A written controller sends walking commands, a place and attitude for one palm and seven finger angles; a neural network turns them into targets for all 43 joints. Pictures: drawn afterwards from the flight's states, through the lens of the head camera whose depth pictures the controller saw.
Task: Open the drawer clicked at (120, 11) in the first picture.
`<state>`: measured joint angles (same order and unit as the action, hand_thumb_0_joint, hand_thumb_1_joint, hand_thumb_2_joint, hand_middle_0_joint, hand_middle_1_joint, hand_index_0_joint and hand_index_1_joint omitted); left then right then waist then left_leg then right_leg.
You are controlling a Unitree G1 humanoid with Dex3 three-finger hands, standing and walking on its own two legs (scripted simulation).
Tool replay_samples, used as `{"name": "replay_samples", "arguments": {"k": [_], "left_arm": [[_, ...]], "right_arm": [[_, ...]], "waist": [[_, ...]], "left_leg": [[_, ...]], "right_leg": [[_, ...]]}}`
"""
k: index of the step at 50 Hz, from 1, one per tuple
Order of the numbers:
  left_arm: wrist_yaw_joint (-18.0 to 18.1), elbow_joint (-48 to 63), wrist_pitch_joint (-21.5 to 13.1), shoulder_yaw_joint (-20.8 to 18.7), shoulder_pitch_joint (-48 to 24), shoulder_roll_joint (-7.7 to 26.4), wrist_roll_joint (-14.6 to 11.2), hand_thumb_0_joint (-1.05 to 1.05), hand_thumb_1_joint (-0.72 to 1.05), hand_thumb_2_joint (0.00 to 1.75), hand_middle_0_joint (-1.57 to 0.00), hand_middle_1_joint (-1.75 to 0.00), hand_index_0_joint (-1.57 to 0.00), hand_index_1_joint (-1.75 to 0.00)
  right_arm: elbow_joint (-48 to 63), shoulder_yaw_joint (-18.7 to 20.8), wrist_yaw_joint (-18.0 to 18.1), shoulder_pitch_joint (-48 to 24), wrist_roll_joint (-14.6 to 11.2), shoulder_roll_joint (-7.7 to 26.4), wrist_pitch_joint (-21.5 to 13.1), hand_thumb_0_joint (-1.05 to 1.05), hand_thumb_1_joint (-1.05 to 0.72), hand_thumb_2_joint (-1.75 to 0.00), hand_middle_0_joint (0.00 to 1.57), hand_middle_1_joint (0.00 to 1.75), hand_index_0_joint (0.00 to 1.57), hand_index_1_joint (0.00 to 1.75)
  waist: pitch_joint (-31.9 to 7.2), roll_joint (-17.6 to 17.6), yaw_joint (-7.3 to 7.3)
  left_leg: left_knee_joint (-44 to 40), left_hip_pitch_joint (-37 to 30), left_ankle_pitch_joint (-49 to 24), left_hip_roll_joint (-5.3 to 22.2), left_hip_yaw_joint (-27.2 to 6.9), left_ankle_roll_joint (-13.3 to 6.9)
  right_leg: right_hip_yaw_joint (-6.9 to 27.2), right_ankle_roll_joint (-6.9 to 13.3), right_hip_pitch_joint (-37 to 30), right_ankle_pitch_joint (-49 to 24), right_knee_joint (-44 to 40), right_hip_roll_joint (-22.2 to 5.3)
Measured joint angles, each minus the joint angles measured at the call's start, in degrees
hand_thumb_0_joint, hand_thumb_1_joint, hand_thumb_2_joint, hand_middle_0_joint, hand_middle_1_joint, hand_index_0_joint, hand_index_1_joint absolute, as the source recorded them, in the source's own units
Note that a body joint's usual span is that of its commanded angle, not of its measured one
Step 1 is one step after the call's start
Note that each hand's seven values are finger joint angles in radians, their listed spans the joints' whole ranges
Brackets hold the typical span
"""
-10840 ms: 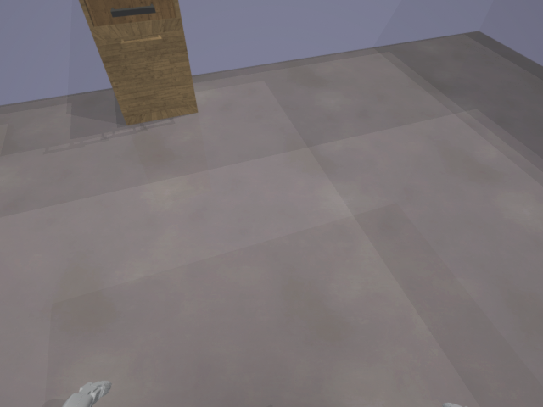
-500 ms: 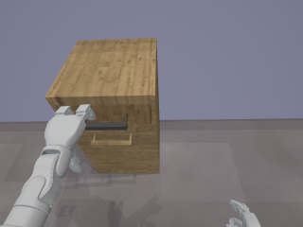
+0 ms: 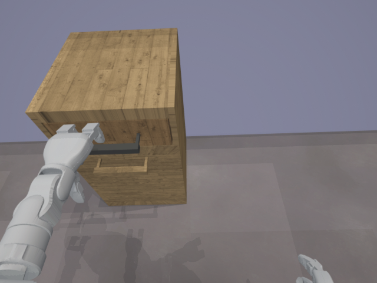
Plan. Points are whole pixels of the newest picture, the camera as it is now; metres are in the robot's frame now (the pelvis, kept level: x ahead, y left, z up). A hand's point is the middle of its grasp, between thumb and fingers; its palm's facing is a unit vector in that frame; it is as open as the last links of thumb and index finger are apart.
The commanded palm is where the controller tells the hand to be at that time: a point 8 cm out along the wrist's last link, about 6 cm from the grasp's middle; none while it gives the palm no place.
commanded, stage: move the hooked fingers above the handle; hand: left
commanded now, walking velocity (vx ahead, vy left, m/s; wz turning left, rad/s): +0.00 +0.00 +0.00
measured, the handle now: (109, 143) +0.51 +0.31 -0.12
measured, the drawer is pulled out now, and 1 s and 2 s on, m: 0.00 0.00 0.00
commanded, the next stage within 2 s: none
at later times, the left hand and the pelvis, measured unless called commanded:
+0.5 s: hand (89, 154) +0.40 +0.30 -0.02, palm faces -0.10 -0.03 -0.99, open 13.8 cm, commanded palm +0.40 +0.30 +0.04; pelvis -0.01 +0.03 -0.02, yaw -2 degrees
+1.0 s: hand (97, 147) +0.46 +0.31 -0.07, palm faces -0.08 -0.03 -1.00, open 13.8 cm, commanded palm +0.45 +0.31 -0.01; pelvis -0.02 +0.05 -0.06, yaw -2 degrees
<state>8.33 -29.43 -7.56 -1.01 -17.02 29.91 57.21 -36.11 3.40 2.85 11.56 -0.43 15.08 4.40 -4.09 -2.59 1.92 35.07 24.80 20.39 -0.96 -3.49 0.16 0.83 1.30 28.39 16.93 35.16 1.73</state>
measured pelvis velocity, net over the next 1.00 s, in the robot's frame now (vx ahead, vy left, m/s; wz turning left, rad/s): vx -0.02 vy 0.05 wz -0.04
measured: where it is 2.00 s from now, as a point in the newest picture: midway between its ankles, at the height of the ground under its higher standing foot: outside the picture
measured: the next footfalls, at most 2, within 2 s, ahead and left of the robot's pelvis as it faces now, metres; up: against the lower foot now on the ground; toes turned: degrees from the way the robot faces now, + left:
none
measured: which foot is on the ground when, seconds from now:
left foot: down 0.00-1.00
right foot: down 0.00-1.00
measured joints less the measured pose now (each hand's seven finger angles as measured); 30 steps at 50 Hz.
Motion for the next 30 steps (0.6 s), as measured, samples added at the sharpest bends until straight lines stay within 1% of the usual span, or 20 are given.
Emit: {"name": "replay_samples", "arguments": {"k": [3,6,10,13,16,23,27,30], "left_arm": [[0.77,-2.49,-1.33,-1.05,-1.08,0.14,0.27,0.0,-0.49,0.3,-0.32,-1.2,-0.32,-1.2],[2.02,-5.03,-2.56,-2.53,-2.12,0.69,1.21,0.0,-0.49,0.3,-0.32,-1.2,-0.32,-1.2],[4.21,-7.9,-3.46,-4.3,-3.36,1.71,2.24,0.0,-0.49,0.3,-0.32,-1.2,-0.32,-1.2],[5.54,-10.39,-3.6,-4.92,-4.77,2.37,2.61,0.0,-0.49,0.3,-0.32,-1.2,-0.32,-1.2],[6.28,-13.08,-3.68,-5.05,-6.4,2.79,3.01,0.0,-0.49,0.3,-0.32,-1.2,-0.32,-1.2],[7.59,-18.86,-4.63,-2.95,-11.93,2.35,4.76,0.0,-0.49,0.3,-0.32,-1.2,-0.32,-1.2],[9.41,-20.83,-5.46,-3.27,-14.09,1.77,5.47,0.0,-0.49,0.3,-0.32,-1.2,-0.32,-1.2],[10.9,-24.01,-4.73,-3.85,-16.49,2.13,5.99,0.0,-0.49,0.3,-0.32,-1.2,-0.32,-1.2]], "right_arm": [[-0.29,0.36,-0.13,1.2,0.02,0.13,0.44,0.0,-0.91,-0.89,0.2,0.29,0.2,0.3],[-0.44,0.57,-0.23,2.35,0.19,0.08,0.92,0.0,-0.91,-0.89,0.2,0.29,0.2,0.3],[-0.76,0.92,-0.48,3.76,0.49,-0.01,1.44,0.0,-0.91,-0.89,0.2,0.29,0.2,0.3],[-1.14,1.11,-0.77,4.69,0.65,-0.01,1.71,0.0,-0.91,-0.89,0.2,0.29,0.2,0.3],[-1.63,1.14,-1.09,5.29,0.84,-0.01,2.06,0.0,-0.91,-0.89,0.2,0.29,0.2,0.3],[-2.2,1.07,-1.64,6.02,1.38,-0.23,2.57,0.0,-0.9,-0.89,0.2,0.29,0.2,0.3],[-2.2,0.67,-2.04,5.99,1.88,-0.48,3.15,0.0,-0.9,-0.89,0.2,0.29,0.2,0.3],[-2.0,-0.09,-2.47,5.81,2.07,-0.57,3.59,0.0,-0.9,-0.89,0.2,0.29,0.2,0.3]], "waist": [[-0.49,0.18,-0.85],[-0.79,0.54,-1.74],[-1.23,0.8,-2.65],[-1.66,0.88,-3.1],[-2.18,0.9,-3.46],[-3.23,0.85,-4.41],[-4.12,0.8,-5.21],[-4.35,0.94,-5.9]], "left_leg": [[1.23,1.82,0.58,0.0,0.48,-0.13],[2.44,3.71,1.04,0.03,0.94,-0.26],[4.18,6.32,1.64,0.03,1.4,-0.54],[5.61,8.33,2.07,-0.08,1.58,-0.83],[7.02,10.24,2.47,-0.25,1.73,-1.19],[10.89,14.86,3.54,-0.89,1.71,-2.01],[13.06,17.27,4.34,-0.99,2.13,-2.44],[14.62,19.1,4.87,-1.03,2.51,-2.74]], "right_leg": [[0.44,-0.16,1.97,0.39,1.21,0.07],[0.86,-0.32,3.94,0.6,2.25,0.17],[1.27,-0.63,6.42,0.74,3.41,0.25],[1.42,-0.94,8.22,0.88,4.31,0.18],[1.54,-1.29,9.89,0.99,5.16,0.06],[1.43,-2.06,13.82,1.63,7.78,-0.46],[1.78,-2.34,16.11,2.08,9.48,-0.48],[2.11,-2.6,17.95,2.4,10.82,-0.44]]}}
